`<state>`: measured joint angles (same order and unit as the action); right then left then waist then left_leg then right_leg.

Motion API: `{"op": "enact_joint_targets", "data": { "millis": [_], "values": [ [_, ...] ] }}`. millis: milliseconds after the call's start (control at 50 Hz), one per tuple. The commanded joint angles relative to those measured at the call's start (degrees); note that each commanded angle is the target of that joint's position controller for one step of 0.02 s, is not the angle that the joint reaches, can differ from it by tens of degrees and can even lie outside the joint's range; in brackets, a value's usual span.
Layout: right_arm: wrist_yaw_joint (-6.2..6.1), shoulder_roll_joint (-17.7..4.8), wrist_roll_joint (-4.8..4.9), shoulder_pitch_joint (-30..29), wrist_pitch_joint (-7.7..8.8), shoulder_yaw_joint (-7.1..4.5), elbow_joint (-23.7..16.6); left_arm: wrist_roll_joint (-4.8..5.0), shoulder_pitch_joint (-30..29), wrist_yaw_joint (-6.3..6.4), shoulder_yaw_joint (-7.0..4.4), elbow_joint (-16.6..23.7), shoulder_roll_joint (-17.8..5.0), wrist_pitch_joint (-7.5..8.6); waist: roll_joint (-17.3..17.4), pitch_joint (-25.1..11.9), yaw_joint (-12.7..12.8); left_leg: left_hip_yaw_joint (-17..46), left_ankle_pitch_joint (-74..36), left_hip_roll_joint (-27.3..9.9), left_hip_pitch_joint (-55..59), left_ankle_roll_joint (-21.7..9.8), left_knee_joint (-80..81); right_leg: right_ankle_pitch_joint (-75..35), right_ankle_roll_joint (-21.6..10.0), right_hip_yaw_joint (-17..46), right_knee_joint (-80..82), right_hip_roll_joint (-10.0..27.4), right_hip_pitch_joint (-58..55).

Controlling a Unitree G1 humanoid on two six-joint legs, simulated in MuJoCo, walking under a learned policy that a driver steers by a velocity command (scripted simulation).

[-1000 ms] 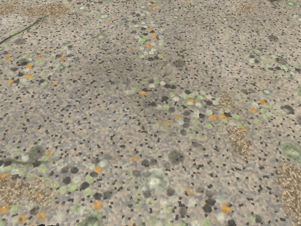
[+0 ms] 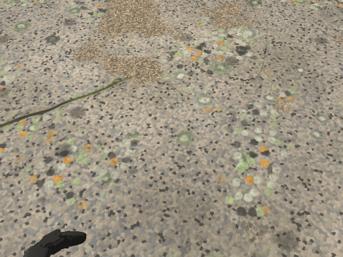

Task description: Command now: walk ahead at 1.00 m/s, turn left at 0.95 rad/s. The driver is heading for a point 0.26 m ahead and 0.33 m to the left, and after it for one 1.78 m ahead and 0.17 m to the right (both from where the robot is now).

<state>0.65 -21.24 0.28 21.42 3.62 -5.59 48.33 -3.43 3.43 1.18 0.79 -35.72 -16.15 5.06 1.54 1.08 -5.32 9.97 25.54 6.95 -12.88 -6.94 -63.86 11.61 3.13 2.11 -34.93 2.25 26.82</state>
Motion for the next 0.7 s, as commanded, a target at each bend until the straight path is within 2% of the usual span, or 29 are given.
{"op": "enact_joint_targets", "data": {
  "millis": [20,40,60,80,100,160,200,240,260,280,300,320,340,360,380,400,420,440,460,480,500,520,560,640,700],
  "values": [
    [0.76,-2.07,-1.54,-7.69,-0.03,1.22,-8.06,0.23,12.97,0.15,-4.30,-1.02,-7.60,-0.67,-6.52,-6.62,9.19,-5.44,-9.53,-7.99,-34.71,0.22,-15.08,25.53,-9.18,27.51,20.77,18.71,-33.35],
    [1.72,-1.31,-2.08,-10.36,-0.55,1.28,-8.78,0.18,14.80,0.00,-3.89,-2.97,-6.11,-0.59,-5.31,-3.98,9.03,-5.29,-10.20,-9.55,-33.35,0.67,-13.29,14.67,-7.75,18.89,20.82,15.79,-29.60],
    [2.67,0.39,-2.48,-11.01,-1.30,1.70,-10.03,0.40,17.16,0.00,-3.37,-5.34,-4.36,-0.20,-7.73,-2.63,8.03,-5.20,-10.64,-10.65,-33.21,1.01,-12.71,8.72,-6.97,13.76,20.85,14.53,-27.73],
    [3.19,1.94,-2.46,-12.40,-2.06,2.28,-11.08,0.98,19.16,-0.41,-3.00,-7.32,-2.62,0.33,-8.46,-1.59,7.58,-5.61,-11.12,-11.48,-34.39,1.05,-12.95,2.94,-6.07,9.76,20.95,13.64,-27.36],
    [3.51,3.05,-2.39,-13.51,-2.64,2.81,-12.38,1.55,20.27,-0.88,-2.90,-8.46,-2.03,0.89,-7.96,-1.04,6.95,-6.01,-11.77,-11.88,-35.84,0.99,-13.14,-2.19,-5.74,6.77,21.30,13.70,-26.99],
    [4.20,2.96,-2.45,-18.62,-3.19,3.88,-16.51,1.84,18.26,-1.44,-3.26,-9.40,-3.56,2.34,-7.03,1.47,4.68,-8.10,-18.55,-12.33,-35.42,1.22,-7.91,-14.90,-5.41,-3.00,24.82,13.13,-22.34],
    [4.72,2.42,-2.43,-22.75,-3.20,4.34,-18.39,1.83,16.82,-1.15,-3.25,-10.02,-4.32,2.73,-5.28,5.74,3.86,-11.28,-22.86,-11.78,-32.88,1.29,2.60,-22.57,-4.70,-9.56,26.80,11.22,-19.43],
    [5.47,3.62,-2.77,-26.45,-2.67,5.14,-18.54,2.24,19.28,-0.66,-3.25,-11.47,-5.02,2.71,-2.11,7.96,5.21,-19.33,-25.74,-7.57,-24.98,0.79,15.77,-39.33,-2.98,-15.69,25.35,7.43,-18.93],
    [5.71,3.71,-2.94,-24.90,-2.46,5.27,-17.99,2.20,19.51,-0.31,-3.83,-11.27,-7.61,2.75,-3.74,6.38,4.20,-21.12,-26.36,-5.30,-18.77,0.18,19.91,-49.52,-2.61,-16.75,21.67,7.72,-19.44],
    [5.65,2.87,-3.04,-21.59,-2.38,4.93,-16.47,2.67,20.16,0.26,-4.37,-11.19,-9.66,2.53,-5.32,3.65,2.72,-22.37,-26.54,-2.66,-12.77,-0.29,22.10,-58.81,-1.93,-16.93,15.99,8.09,-20.62],
    [5.27,1.37,-3.21,-15.76,-2.24,4.23,-14.57,3.09,20.13,0.73,-4.87,-10.90,-11.63,1.93,-6.37,-0.18,-0.39,-21.85,-26.56,-0.59,-4.99,-1.19,24.22,-64.36,-1.58,-16.47,7.20,9.13,-20.60],
    [4.56,-3.91,2.20,-8.95,-1.49,0.95,-15.06,5.79,15.85,2.28,-7.56,-7.76,-20.37,1.72,-12.96,-5.69,-4.86,-14.51,-26.81,-2.07,6.05,-2.35,23.98,-70.15,-0.98,-12.10,-0.76,10.34,-18.16],
    [3.28,-6.93,1.98,-0.50,-1.51,-0.39,-12.00,6.02,12.40,2.46,-6.94,-6.94,-17.81,1.60,-9.52,-8.85,-9.50,-8.33,-35.70,-4.99,17.90,-5.06,33.54,-56.52,-0.39,-12.16,-13.73,8.38,-12.76],
    [1.37,-8.19,1.29,-1.51,-1.85,-0.07,-10.44,3.83,17.45,1.83,-4.57,-6.71,-8.56,1.56,4.02,-9.76,-3.73,0.82,-54.79,-13.28,30.93,-6.47,34.24,12.30,0.19,-11.38,-35.58,-0.32,0.85],
    [-0.15,-11.14,-2.58,-5.05,-1.46,0.70,-14.67,2.76,28.01,0.63,-2.67,-5.96,-5.06,2.03,14.23,-25.65,3.03,19.00,-92.76,-28.73,44.77,-15.86,24.84,28.93,0.10,-0.61,-53.63,-0.83,8.94],
    [-0.09,-7.14,-3.49,-3.56,-1.77,1.10,-15.11,4.56,26.55,-0.02,-3.55,-7.02,-10.71,2.19,4.80,-34.02,-1.77,20.77,-89.94,-32.25,45.00,-21.50,29.72,26.63,0.10,7.67,-57.59,-0.67,10.33],
    [0.47,-5.64,-2.92,-4.87,-1.59,1.27,-13.04,6.93,25.06,-0.25,-3.70,-6.98,-10.51,1.69,-0.49,-27.98,0.63,18.39,-67.21,-29.85,36.42,-21.11,35.64,22.20,-0.18,5.92,-54.02,0.77,13.53],
    [0.78,-3.10,-0.77,-10.42,-0.67,1.84,-13.46,6.68,21.47,0.49,-4.01,-6.88,-10.23,0.79,-6.93,-18.33,3.23,13.65,-55.59,-26.77,23.32,-17.42,39.42,18.24,0.47,3.86,-48.75,3.55,12.78],
    [0.79,-0.45,-0.22,-13.70,0.31,2.79,-13.04,6.33,20.84,1.11,-4.17,-8.04,-9.38,-0.67,-8.14,-12.52,5.36,9.23,-53.32,-25.34,12.76,-15.45,42.06,16.40,1.34,4.31,-45.77,4.58,9.10],
    [1.04,0.29,-0.62,-15.31,0.99,3.06,-12.14,6.13,22.41,1.55,-4.43,-8.98,-8.76,-2.16,-7.38,-8.87,7.55,4.39,-52.05,-24.01,3.38,-13.75,44.79,15.17,1.99,4.57,-42.50,5.34,3.49],
    [1.29,0.75,-1.31,-16.36,1.37,3.03,-11.06,5.95,23.60,1.75,-4.48,-9.51,-7.09,-3.08,-4.95,-6.70,8.77,-0.04,-50.73,-22.43,-3.82,-12.24,46.91,13.50,2.64,4.36,-38.56,5.70,-1.11],
    [1.31,1.32,-1.88,-16.95,1.74,3.09,-10.03,5.66,23.77,1.86,-4.50,-9.68,-5.46,-3.54,-2.35,-5.36,9.24,-4.18,-52.59,-20.90,-7.61,-11.21,48.14,11.53,3.08,3.51,-36.09,5.34,-3.13],
    [0.39,0.14,-2.43,-17.59,1.65,2.51,-8.84,5.10,21.09,2.04,-5.02,-7.96,-4.75,-3.58,1.06,-4.68,9.08,-9.63,-56.90,-19.55,-6.57,-9.80,48.73,5.97,3.53,1.75,-33.08,4.20,0.52],
    [-2.30,0.80,-1.72,-19.22,-0.37,2.38,-8.40,4.57,15.84,0.92,-5.02,-5.40,-3.10,-3.68,2.61,-5.58,7.35,-16.75,-48.69,-18.13,-0.23,-7.14,47.84,-6.58,3.06,-0.78,-21.09,4.83,3.77],
    [-3.05,-0.41,-1.30,-17.76,-2.02,1.77,-7.45,4.38,11.19,-0.48,-5.04,-2.46,-3.10,-4.32,3.02,-4.95,5.16,-17.72,-43.48,-20.65,4.01,-6.66,46.51,-7.99,1.72,-2.57,-13.51,4.66,4.37]
  ]
}}
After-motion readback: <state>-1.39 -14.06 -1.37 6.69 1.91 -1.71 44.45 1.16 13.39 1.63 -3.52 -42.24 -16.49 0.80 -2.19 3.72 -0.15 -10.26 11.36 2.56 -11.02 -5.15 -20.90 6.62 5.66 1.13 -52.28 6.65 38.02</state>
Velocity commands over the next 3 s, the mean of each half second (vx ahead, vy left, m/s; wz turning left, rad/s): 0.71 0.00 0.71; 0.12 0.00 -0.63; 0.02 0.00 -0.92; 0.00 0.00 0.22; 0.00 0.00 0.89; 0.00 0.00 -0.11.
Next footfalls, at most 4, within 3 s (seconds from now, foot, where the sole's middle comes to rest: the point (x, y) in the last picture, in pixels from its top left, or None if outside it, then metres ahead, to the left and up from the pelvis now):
0.36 left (145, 253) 0.48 0.09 -0.76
0.84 right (191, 208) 0.64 -0.10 -0.76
1.32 left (141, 200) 0.70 0.10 -0.76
1.70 right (200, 234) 0.53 -0.12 -0.76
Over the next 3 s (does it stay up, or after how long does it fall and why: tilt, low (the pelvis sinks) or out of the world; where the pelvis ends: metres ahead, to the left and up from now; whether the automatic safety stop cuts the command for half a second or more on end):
stays up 0.62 0.03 0.02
